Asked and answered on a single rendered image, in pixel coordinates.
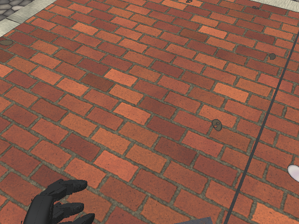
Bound left robot hand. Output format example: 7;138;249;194
21;178;95;224

